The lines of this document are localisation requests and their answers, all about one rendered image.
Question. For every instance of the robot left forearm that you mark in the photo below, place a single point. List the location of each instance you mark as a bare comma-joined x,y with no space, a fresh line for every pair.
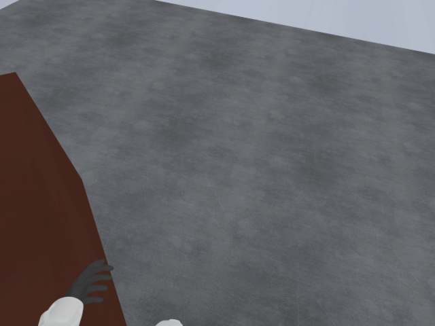
66,311

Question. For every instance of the robot left hand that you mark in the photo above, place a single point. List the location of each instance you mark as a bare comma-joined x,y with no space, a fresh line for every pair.
81,287

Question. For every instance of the pedestal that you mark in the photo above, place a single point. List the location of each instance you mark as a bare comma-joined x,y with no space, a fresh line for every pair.
48,235

